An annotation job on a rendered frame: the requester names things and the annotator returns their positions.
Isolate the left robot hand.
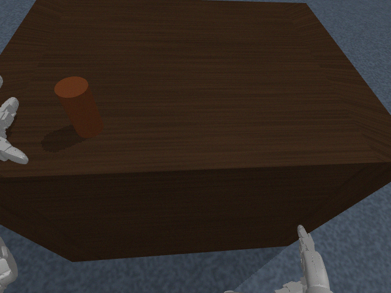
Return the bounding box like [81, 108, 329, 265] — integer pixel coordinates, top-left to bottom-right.
[0, 76, 29, 164]

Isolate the right robot hand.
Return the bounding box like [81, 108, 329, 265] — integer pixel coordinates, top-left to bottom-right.
[274, 225, 330, 293]

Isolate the left robot arm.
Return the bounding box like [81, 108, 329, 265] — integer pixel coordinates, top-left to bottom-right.
[0, 236, 18, 293]

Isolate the can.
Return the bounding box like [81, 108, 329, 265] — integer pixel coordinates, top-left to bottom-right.
[54, 76, 104, 138]

